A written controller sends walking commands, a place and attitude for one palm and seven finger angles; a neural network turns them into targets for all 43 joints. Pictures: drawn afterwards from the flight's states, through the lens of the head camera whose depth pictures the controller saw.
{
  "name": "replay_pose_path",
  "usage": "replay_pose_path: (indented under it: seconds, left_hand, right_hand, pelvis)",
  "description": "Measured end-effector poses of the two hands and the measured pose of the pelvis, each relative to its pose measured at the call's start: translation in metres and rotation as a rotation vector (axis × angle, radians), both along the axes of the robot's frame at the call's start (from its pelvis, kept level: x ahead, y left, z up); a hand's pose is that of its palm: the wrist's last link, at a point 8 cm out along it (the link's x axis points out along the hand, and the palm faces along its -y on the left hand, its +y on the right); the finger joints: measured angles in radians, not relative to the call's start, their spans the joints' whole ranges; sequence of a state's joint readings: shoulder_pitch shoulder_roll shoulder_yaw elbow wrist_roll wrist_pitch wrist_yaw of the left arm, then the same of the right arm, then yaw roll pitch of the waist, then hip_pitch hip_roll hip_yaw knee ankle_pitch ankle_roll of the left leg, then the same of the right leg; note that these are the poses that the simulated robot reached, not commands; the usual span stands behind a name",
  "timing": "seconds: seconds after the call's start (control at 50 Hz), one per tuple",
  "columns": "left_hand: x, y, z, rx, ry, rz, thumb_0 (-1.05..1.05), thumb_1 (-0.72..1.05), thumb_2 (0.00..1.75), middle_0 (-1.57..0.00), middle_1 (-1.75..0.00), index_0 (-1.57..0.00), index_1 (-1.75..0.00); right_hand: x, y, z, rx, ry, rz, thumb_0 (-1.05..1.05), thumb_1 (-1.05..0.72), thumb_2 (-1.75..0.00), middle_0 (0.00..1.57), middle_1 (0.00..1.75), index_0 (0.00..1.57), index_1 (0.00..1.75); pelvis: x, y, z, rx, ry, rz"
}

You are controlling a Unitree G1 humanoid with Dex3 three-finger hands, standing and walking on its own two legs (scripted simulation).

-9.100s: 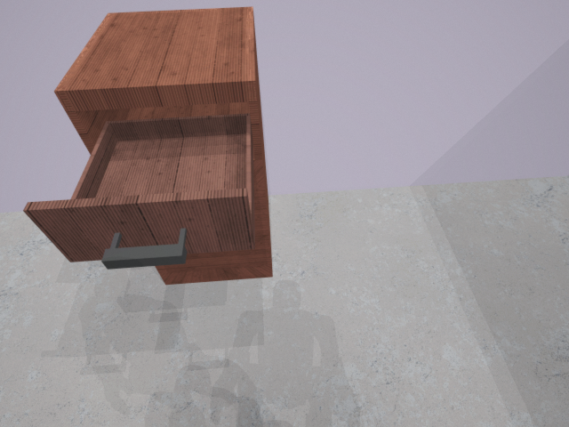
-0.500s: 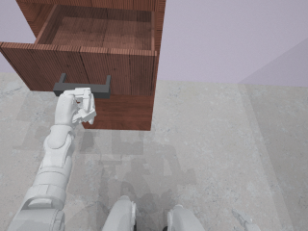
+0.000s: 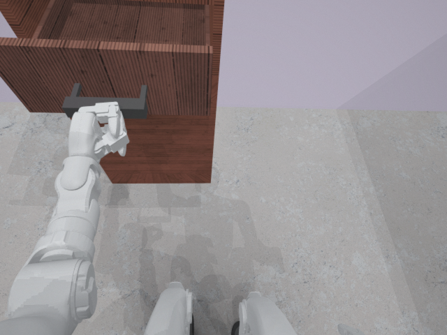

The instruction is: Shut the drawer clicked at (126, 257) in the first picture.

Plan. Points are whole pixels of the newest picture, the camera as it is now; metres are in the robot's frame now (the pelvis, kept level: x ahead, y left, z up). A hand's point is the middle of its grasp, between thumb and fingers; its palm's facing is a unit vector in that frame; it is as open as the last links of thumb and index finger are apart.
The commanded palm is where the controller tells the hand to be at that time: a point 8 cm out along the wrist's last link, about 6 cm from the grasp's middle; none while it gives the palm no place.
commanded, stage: push the drawer shut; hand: left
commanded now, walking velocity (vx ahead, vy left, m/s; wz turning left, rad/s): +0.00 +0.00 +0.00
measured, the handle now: (109, 98) +0.53 +0.22 +0.05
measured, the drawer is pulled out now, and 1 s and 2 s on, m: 0.14 0.03 0.00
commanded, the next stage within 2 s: pull the fist back off the drawer in 1.50 s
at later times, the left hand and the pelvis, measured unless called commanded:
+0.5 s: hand (125, 111) +0.50 +0.18 +0.05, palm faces +0.01 -1.00 -0.03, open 2.9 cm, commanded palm +0.51 +0.21 +0.05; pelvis +0.00 +0.00 -0.01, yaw -1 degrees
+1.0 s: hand (129, 85) +0.57 +0.18 +0.06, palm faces +0.02 -1.00 -0.03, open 3.2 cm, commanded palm +0.58 +0.20 +0.05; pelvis -0.01 +0.01 -0.02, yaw -2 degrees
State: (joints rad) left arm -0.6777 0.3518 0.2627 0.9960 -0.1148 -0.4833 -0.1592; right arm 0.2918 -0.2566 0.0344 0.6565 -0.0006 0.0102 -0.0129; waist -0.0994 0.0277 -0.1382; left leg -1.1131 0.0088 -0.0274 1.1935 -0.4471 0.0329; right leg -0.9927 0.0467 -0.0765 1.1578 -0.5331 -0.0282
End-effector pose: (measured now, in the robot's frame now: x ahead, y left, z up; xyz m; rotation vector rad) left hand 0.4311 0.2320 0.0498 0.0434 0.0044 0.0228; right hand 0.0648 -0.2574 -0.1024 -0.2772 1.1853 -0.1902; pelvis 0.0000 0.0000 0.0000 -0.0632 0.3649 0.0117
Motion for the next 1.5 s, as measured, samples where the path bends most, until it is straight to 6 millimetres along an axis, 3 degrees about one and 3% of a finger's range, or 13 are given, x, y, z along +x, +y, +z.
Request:
replay_pose_path:
  seconds: [0.48, 1.24, 1.5]
  left_hand:
    - [0.048, 0.004, 0.004, -0.009, 0.014, -0.011, -0.02, 0.73, 0.96, -1.4, -1.6, -1.4, -1.6]
    - [0.141, 0.007, 0.009, -0.015, 0.036, -0.002, 0.03, 0.71, 0.94, -1.4, -1.6, -1.4, -1.6]
    - [0.145, 0.016, 0.009, -0.005, 0.042, -0.003, 0.02, 0.6, 0.93, -1.4, -1.6, -1.4, -1.6]
  right_hand:
    - [-0.042, -0.01, -0.007, -0.026, 0.101, -0.048, 0.01, -0.91, -0.9, 0.2, 0.3, 0.2, 0.3]
    - [-0.118, 0.017, -0.001, -0.061, 0.31, -0.138, 0.0, -0.91, -0.9, 0.21, 0.3, 0.2, 0.3]
    - [-0.129, 0.023, -0.001, -0.063, 0.348, -0.134, 0.0, -0.91, -0.9, 0.21, 0.3, 0.2, 0.3]
  pelvis:
    - [-0.003, -0.005, -0.012, -0.018, 0.055, -0.008]
    - [-0.006, 0.01, -0.03, -0.062, 0.174, -0.024]
    - [-0.011, 0.01, -0.034, -0.075, 0.19, -0.016]
